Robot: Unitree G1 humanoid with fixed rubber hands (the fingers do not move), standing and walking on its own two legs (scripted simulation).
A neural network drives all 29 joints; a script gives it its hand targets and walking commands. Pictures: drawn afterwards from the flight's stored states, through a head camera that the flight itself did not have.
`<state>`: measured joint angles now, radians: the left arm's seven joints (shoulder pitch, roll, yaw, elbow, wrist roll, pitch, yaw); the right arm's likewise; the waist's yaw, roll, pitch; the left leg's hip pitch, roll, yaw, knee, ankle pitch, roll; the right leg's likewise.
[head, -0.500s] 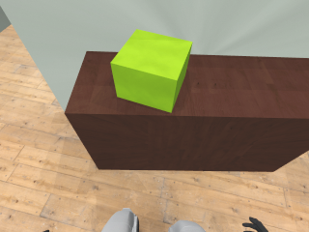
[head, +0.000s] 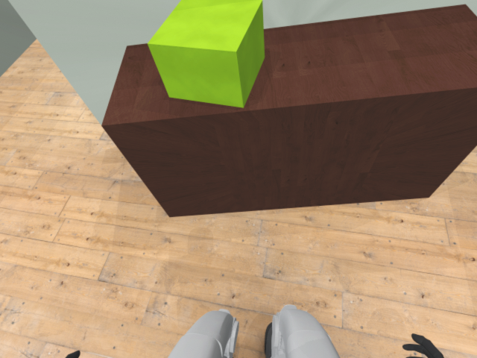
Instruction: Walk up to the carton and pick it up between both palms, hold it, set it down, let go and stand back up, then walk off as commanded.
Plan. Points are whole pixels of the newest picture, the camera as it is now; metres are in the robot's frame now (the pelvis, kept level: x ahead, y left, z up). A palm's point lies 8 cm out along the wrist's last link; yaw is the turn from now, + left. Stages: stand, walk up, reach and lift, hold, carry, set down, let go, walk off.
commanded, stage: walk off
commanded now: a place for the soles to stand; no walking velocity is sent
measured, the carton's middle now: (213, 51) +0.86 +0.07 -0.02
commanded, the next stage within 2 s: none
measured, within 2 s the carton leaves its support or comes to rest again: neither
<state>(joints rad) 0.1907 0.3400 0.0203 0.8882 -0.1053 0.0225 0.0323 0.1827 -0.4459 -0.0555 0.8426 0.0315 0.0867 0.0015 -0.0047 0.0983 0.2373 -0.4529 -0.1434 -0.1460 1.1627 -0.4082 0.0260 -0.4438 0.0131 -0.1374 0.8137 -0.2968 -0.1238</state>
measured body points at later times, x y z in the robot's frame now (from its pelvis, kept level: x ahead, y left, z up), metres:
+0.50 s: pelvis -0.23 -0.01 -0.01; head -0.19 -0.01 +0.43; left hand -0.09 +0.30 -0.12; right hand -0.20 -0.33 -0.13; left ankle -0.09 +0.15 -0.70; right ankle -0.27 -0.10 -0.68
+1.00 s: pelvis -0.29 +0.01 -0.01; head -0.28 -0.04 +0.44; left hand -0.20 +0.33 -0.08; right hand -0.25 -0.32 -0.15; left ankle -0.20 +0.16 -0.66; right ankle -0.29 -0.10 -0.70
